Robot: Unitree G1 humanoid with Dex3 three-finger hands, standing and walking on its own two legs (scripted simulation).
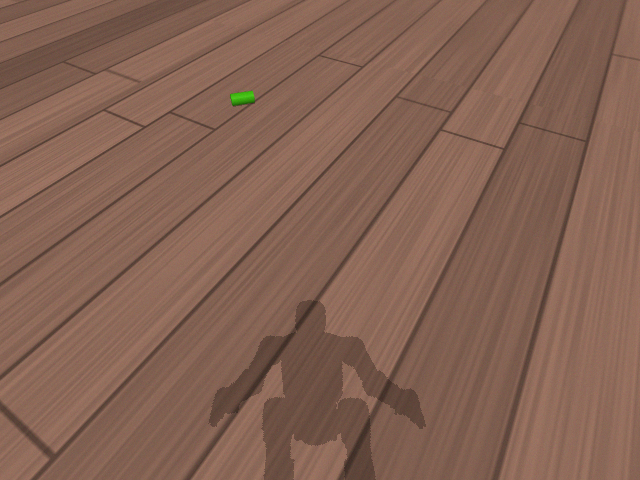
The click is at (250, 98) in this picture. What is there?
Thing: lying can
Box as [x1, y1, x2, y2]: [230, 91, 254, 105]
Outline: 252,91 230,94 232,105 254,102
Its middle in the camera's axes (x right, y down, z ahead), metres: -0.46 -0.88 +2.38
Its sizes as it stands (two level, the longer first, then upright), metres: 0.139 0.071 0.071
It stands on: the floor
